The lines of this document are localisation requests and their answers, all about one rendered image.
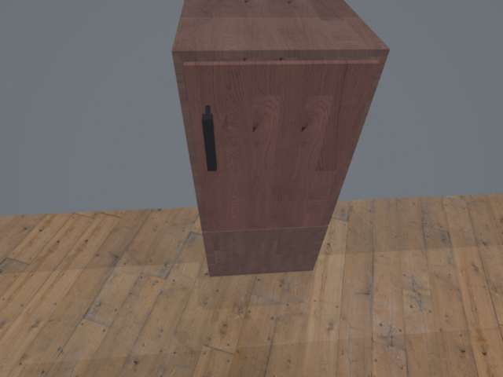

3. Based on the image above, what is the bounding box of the cupboard door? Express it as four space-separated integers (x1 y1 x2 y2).
183 60 380 232

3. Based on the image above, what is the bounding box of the handle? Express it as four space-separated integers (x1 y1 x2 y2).
202 105 217 171

